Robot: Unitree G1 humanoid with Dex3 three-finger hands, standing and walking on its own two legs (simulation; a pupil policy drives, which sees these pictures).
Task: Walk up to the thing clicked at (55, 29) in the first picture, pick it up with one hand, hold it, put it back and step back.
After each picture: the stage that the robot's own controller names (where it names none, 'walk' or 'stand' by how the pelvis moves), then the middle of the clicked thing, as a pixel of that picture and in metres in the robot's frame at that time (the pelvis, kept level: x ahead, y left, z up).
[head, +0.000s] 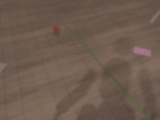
stand; (56, 31) +1.66 +0.37 -0.72
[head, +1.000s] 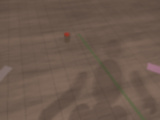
walk; (66, 37) +1.54 +0.18 -0.70
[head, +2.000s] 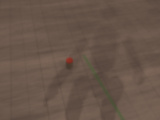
walk; (69, 63) +0.98 +0.12 -0.71
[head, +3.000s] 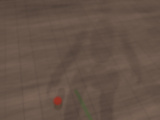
walk; (57, 103) +0.61 +0.17 -0.71
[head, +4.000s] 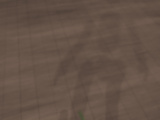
stand; out of the picture +0.39 +0.16 -0.71
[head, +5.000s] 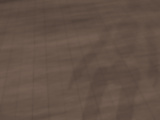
stand; out of the picture +0.34 +0.16 -0.72
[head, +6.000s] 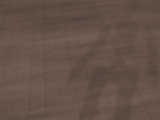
stand; out of the picture +0.32 +0.15 -0.71
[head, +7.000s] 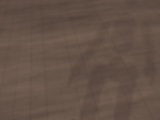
stand; out of the picture +0.34 +0.16 -0.72
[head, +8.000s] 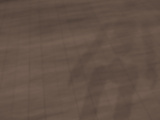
stand; out of the picture +0.34 +0.18 -0.72
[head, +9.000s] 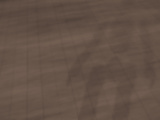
stand; out of the picture +0.32 +0.18 -0.73
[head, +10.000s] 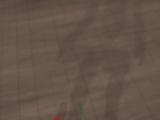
go down; out of the picture +0.35 +0.18 -0.69
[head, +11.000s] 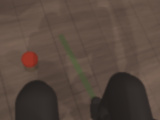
go down; (30, 62) +0.44 +0.18 -0.29
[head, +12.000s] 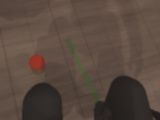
close in; (37, 65) +0.44 +0.16 -0.31
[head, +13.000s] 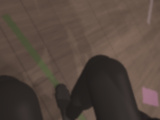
close in; out of the picture +0.44 +0.20 -0.23
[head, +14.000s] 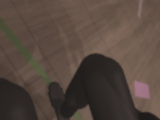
close; out of the picture +0.43 +0.22 -0.23
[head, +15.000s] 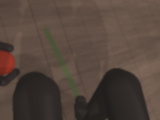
lift; (0, 64) +0.36 +0.23 -0.15
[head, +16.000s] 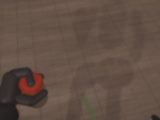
lift; (34, 91) +0.31 +0.17 +0.01
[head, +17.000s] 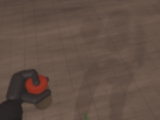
hold; (40, 92) +0.32 +0.17 +0.01
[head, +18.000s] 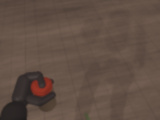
hold; (44, 95) +0.31 +0.16 +0.00
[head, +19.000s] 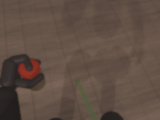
crouch; (33, 75) +0.38 +0.17 -0.06
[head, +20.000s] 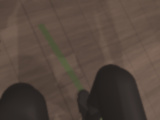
lower; out of the picture +0.47 +0.23 -0.15
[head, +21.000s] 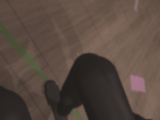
lower; out of the picture +0.46 +0.25 -0.24
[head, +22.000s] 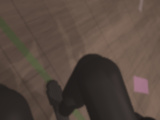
lower; out of the picture +0.45 +0.25 -0.24
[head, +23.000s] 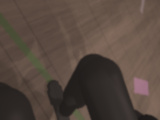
lower; out of the picture +0.45 +0.24 -0.24
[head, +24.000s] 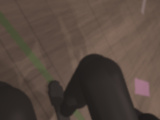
lower; out of the picture +0.45 +0.24 -0.24
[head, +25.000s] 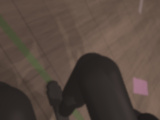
open; out of the picture +0.44 +0.21 -0.24
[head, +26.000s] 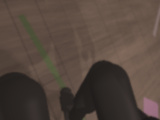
stand; out of the picture +0.44 +0.20 -0.25
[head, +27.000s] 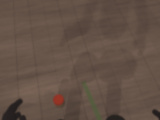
stand; (59, 101) +0.40 +0.15 -0.56
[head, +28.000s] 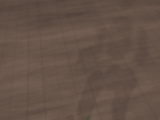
stand; out of the picture +0.37 +0.15 -0.67
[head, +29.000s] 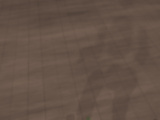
stand; out of the picture +0.36 +0.15 -0.67
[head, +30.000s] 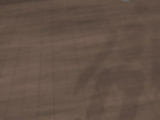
stand; out of the picture +0.39 +0.14 -0.72
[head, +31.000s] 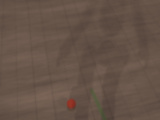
walk; (71, 105) +0.44 +0.08 -0.71
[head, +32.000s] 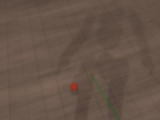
walk; (74, 89) +0.63 +0.14 -0.70
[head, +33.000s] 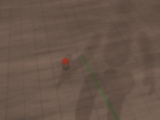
walk; (65, 64) +0.94 +0.18 -0.70
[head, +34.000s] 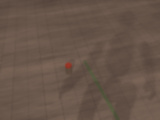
stand; (68, 68) +0.99 +0.18 -0.71
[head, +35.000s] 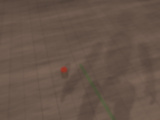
stand; (64, 72) +0.98 +0.21 -0.73
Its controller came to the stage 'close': yes
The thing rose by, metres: 0.71
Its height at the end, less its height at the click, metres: +0.00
